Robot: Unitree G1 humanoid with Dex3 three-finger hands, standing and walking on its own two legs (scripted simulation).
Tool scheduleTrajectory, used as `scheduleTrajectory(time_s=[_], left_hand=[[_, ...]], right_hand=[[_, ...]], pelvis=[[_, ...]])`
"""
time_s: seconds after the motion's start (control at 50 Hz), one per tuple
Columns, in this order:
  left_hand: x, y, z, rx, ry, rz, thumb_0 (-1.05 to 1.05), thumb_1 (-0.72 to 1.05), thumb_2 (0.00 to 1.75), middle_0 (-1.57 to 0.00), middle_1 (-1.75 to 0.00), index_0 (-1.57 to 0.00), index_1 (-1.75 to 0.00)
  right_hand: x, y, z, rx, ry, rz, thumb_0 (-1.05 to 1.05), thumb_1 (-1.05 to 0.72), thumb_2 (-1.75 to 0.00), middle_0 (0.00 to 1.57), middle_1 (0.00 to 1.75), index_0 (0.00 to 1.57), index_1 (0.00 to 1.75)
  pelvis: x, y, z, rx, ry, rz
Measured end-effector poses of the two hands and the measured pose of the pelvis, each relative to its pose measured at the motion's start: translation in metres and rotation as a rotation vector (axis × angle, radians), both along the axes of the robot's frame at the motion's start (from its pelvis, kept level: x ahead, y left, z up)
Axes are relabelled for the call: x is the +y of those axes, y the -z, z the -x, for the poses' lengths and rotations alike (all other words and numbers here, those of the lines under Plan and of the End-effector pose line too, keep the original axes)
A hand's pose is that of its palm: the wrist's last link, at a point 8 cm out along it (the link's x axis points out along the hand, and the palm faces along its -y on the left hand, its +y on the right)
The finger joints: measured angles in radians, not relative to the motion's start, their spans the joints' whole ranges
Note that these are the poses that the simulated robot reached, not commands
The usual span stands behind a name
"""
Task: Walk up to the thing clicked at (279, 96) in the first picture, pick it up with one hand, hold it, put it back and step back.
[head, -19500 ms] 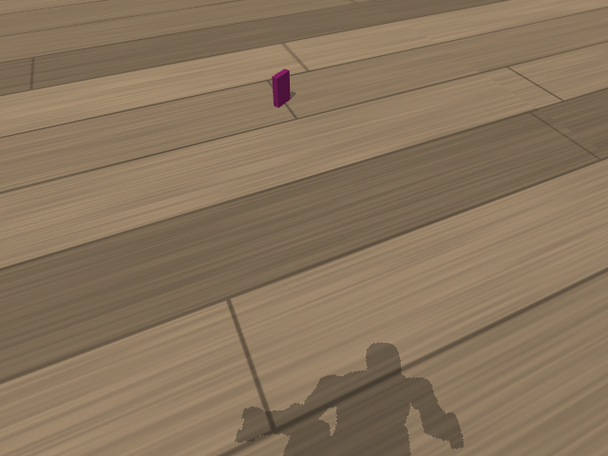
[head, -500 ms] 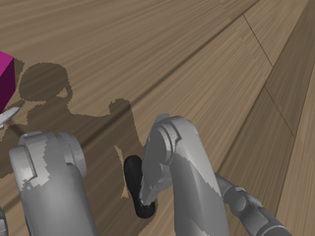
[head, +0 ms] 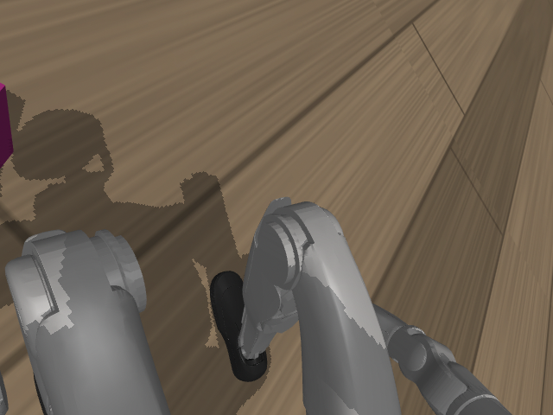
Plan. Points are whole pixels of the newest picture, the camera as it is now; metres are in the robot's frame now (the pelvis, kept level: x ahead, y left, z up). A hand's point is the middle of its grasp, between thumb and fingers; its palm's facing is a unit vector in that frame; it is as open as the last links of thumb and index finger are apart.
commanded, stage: close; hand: left
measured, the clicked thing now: out of the picture +0.45 +0.27 -0.19
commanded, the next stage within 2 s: settle in 0.74 s
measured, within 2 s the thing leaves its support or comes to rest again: leaves its support in 1.16 s
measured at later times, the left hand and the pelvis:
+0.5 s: hand out of the picture +0.40 +0.27 -0.18, palm faces +0.37 -0.93 +0.04, open 8.0 cm; pelvis +0.00 +0.00 +0.00, yaw +0 degrees
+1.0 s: hand out of the picture +0.40 +0.28 -0.18, palm faces +0.37 -0.93 +0.03, open 8.2 cm; pelvis +0.00 +0.00 +0.00, yaw +0 degrees
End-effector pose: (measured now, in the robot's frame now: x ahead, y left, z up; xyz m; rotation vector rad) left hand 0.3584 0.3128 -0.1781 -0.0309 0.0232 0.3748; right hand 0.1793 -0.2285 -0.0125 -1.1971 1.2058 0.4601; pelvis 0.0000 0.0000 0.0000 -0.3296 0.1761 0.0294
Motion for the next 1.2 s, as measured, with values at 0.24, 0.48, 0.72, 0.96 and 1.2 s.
scheduleTrajectory(time_s=[0.24, 0.48, 0.72, 0.96, 1.2], left_hand=[[0.0, 0.001, -0.001, -0.006, 0.006, 0.002, 0.02, 0.32, 0.76, -0.61, -0.65, -0.62, -0.68], [0.002, 0.001, 0.0, -0.007, -0.001, 0.009, 0.02, 0.2, 0.82, -0.66, -0.73, -0.67, -0.77], [0.005, 0.002, -0.001, -0.01, -0.003, 0.008, 0.03, 0.09, 0.87, -0.72, -0.81, -0.73, -0.85], [0.007, 0.002, -0.001, -0.009, -0.012, 0.004, 0.02, -0.02, 0.94, -0.77, -0.91, -0.77, -0.95], [0.011, -0.009, 0.003, -0.037, -0.01, -0.001, 0.02, -0.13, 1.01, -0.82, -1.02, -0.81, -1.07]], right_hand=[[0.001, -0.002, 0.002, -0.002, 0.0, 0.01, 0.0, -0.88, -0.89, 0.2, 0.3, 0.21, 0.3], [0.005, -0.005, 0.0, -0.009, -0.01, 0.014, 0.0, -0.88, -0.89, 0.2, 0.3, 0.21, 0.3], [0.007, -0.005, 0.0, -0.006, -0.015, 0.014, 0.0, -0.89, -0.89, 0.2, 0.3, 0.21, 0.3], [0.006, -0.005, -0.003, -0.008, -0.02, 0.017, 0.0, -0.9, -0.9, 0.2, 0.3, 0.21, 0.3], [0.003, -0.002, -0.004, -0.011, 0.006, 0.0, 0.0, -0.91, -0.9, 0.2, 0.3, 0.21, 0.3]], pelvis=[[0.001, 0.0, 0.001, -0.004, 0.003, 0.007], [0.003, -0.001, 0.002, -0.008, 0.003, 0.011], [0.004, -0.001, 0.002, -0.01, 0.004, 0.014], [0.003, -0.001, 0.001, -0.007, 0.007, 0.013], [0.0, -0.002, -0.001, 0.005, -0.002, 0.002]])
